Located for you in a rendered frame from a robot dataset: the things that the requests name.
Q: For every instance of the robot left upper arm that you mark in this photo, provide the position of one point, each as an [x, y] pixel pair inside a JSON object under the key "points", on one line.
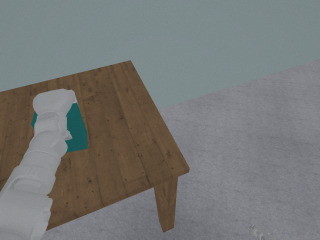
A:
{"points": [[24, 215]]}

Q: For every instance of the left robot forearm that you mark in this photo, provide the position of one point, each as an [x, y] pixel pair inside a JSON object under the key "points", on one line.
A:
{"points": [[36, 172]]}

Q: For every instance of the right robot hand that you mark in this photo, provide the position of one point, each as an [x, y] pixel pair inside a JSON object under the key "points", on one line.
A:
{"points": [[261, 234]]}

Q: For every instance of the table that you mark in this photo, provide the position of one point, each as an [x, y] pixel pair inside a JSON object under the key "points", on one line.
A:
{"points": [[129, 147]]}

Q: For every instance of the left robot hand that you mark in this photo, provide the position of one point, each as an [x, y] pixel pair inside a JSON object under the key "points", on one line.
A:
{"points": [[59, 99]]}

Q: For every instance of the sponge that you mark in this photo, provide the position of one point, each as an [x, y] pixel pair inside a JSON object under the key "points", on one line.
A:
{"points": [[76, 127]]}

